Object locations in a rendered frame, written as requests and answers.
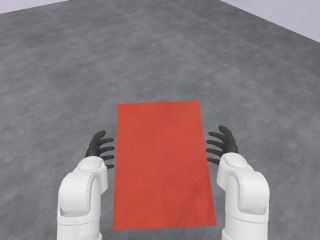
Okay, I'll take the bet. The robot right hand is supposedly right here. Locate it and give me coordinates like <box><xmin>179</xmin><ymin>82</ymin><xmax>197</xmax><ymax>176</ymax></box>
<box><xmin>206</xmin><ymin>125</ymin><xmax>239</xmax><ymax>165</ymax></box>

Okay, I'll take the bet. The robot right forearm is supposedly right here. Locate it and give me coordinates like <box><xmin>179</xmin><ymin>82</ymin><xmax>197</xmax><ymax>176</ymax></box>
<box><xmin>216</xmin><ymin>152</ymin><xmax>270</xmax><ymax>240</ymax></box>

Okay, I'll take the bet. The robot left forearm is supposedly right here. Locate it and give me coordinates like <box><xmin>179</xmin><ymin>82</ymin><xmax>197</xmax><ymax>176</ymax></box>
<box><xmin>57</xmin><ymin>156</ymin><xmax>108</xmax><ymax>240</ymax></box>

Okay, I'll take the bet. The robot left hand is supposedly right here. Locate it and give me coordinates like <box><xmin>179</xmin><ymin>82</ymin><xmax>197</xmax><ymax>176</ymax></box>
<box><xmin>85</xmin><ymin>130</ymin><xmax>115</xmax><ymax>169</ymax></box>

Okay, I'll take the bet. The carton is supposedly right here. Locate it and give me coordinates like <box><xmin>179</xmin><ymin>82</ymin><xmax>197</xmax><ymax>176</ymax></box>
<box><xmin>112</xmin><ymin>100</ymin><xmax>217</xmax><ymax>231</ymax></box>

